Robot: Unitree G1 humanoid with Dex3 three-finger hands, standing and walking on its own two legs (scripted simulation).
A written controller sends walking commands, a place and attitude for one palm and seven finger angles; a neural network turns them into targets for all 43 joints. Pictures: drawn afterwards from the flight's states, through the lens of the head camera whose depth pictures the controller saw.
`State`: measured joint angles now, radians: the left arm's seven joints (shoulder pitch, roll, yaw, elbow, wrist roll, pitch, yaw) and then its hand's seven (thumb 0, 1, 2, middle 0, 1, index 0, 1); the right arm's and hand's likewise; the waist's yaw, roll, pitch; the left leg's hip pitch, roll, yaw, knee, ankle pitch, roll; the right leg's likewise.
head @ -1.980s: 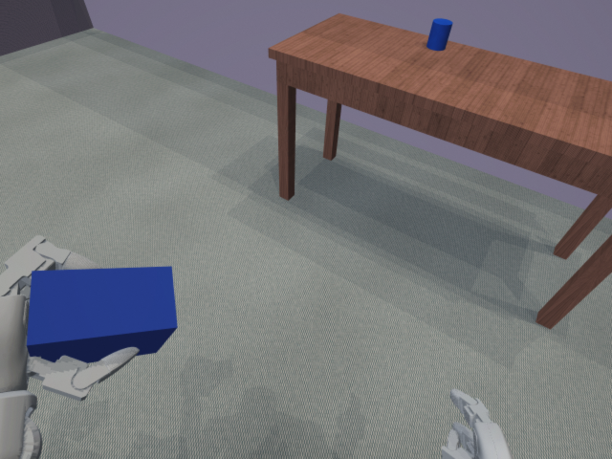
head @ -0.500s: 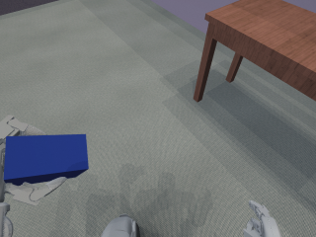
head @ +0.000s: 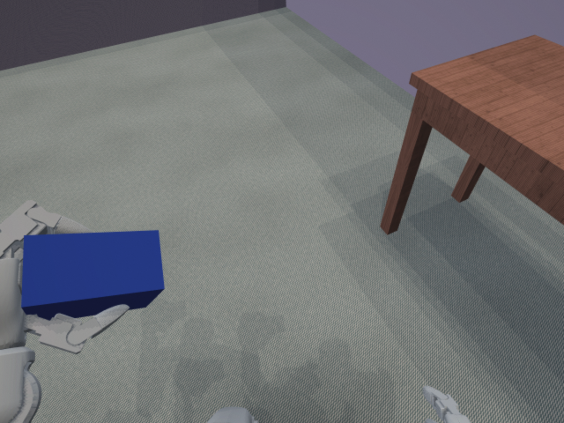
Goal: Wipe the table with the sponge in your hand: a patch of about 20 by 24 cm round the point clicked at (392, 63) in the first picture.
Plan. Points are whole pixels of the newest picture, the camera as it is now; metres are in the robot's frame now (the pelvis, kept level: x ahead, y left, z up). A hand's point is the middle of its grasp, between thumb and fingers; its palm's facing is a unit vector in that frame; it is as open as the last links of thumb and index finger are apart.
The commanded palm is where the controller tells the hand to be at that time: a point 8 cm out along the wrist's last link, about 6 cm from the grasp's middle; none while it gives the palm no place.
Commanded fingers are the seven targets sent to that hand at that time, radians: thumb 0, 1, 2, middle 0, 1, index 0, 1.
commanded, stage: walk to a spot facing it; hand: left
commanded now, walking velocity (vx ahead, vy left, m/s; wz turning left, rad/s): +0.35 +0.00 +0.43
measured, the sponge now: (114, 275) +0.23 +0.21 +0.16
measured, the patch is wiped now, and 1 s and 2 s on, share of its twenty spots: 0.00 0.00 0.00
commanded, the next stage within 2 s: none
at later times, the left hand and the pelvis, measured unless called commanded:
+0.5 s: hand (99, 185) +0.32 +0.25 +0.20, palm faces +0.51 -0.75 -0.42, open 10.6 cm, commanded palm +0.25 +0.28 +0.20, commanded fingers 0.00 0.10 1.30 -1.20 -1.60 -1.20 -1.60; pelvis +0.14 -0.02 +0.01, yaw +9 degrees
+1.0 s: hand (134, 146) +0.39 +0.23 +0.20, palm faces +0.63 -0.59 -0.50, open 10.6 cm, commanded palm +0.31 +0.26 +0.20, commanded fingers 0.00 0.10 1.30 -1.20 -1.60 -1.20 -1.60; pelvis +0.28 -0.06 +0.02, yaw +24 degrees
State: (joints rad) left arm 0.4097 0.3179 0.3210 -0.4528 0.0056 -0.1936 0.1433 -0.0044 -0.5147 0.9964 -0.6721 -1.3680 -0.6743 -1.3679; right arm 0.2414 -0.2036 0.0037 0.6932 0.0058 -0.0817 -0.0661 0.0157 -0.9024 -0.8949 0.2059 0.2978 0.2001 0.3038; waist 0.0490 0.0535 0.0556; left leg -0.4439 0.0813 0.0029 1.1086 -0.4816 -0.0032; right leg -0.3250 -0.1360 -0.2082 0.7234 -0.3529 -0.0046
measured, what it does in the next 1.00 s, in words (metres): walks ahead, turning left: left foot, then right foot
